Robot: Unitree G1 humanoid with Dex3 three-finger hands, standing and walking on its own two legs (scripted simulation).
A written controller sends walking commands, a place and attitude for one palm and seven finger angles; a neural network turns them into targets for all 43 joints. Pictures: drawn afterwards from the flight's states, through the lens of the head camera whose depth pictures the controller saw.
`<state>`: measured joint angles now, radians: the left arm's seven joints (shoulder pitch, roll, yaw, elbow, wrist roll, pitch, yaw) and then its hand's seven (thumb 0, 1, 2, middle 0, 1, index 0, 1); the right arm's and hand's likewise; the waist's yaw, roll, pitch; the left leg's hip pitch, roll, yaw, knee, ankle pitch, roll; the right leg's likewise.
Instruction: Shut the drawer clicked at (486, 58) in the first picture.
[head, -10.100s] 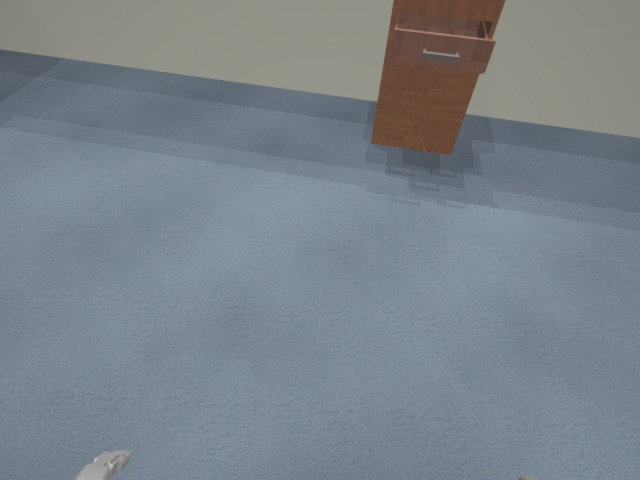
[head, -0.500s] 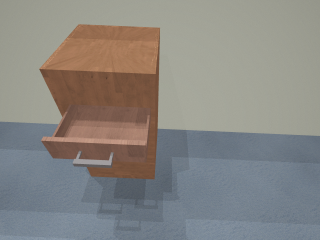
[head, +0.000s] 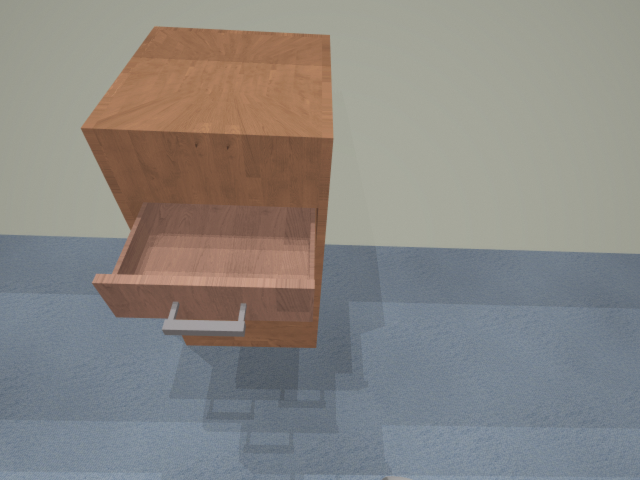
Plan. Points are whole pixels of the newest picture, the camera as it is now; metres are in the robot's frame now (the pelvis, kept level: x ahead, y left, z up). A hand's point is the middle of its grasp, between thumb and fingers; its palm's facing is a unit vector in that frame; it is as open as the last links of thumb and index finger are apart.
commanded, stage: come to a stop and stand still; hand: left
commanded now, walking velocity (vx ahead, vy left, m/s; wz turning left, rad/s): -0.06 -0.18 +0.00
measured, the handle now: (207, 318) +0.41 +0.22 -0.16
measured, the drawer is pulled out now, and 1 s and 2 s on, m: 0.20 0.20 0.20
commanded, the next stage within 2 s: look again from close up in 0.98 s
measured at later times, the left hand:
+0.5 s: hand out of the picture +0.05 +0.25 -0.19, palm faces +0.06 -0.98 -0.19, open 7.3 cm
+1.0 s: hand out of the picture +0.01 +0.20 -0.17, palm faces +0.07 -0.98 -0.17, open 7.3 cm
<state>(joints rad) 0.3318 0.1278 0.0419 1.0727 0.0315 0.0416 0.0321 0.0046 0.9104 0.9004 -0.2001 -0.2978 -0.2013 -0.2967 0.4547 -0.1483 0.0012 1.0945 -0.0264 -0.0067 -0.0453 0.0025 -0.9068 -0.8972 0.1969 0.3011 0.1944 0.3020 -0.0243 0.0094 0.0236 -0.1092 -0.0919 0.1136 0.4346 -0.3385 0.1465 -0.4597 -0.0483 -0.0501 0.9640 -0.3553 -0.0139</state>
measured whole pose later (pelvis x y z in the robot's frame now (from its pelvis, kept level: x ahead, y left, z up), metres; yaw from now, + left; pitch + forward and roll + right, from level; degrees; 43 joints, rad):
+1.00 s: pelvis +0.01 +0.04 +0.00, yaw +1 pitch -2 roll +0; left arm 0.28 0.15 0.01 1.08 0.01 0.02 0.03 0.01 0.93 0.90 -0.20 -0.30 -0.20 -0.30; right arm 0.24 -0.14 0.00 1.12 -0.02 0.02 -0.04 0.01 -0.92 -0.90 0.20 0.30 0.20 0.30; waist 0.00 -0.01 0.05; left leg -0.21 0.02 0.06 0.48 -0.25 0.01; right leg -0.13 0.02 -0.06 0.44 -0.29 -0.02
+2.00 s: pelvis +0.01 +0.05 +0.00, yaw +1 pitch +0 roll +0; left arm 0.43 0.12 -0.01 1.08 0.03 0.01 0.01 0.00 0.91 0.90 -0.20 -0.30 -0.20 -0.30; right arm 0.34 -0.14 -0.01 1.10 -0.02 0.00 -0.03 0.00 -0.90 -0.90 0.20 0.30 0.20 0.30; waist 0.00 -0.02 -0.02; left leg -0.26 0.00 0.06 0.50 -0.25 0.03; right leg -0.21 0.00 -0.04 0.51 -0.31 -0.02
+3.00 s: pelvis -0.10 +0.12 +0.00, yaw +3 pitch -2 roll -1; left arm 0.45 0.16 0.02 0.99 0.03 0.05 0.05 0.00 0.91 0.90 -0.20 -0.30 -0.20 -0.30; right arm 0.29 -0.19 -0.04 0.97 -0.03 0.08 0.01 0.01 -0.91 -0.90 0.20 0.30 0.20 0.30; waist 0.00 0.04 -0.01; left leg -0.45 -0.08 0.06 0.77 -0.29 0.03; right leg -0.18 0.01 -0.09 0.49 -0.28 -0.06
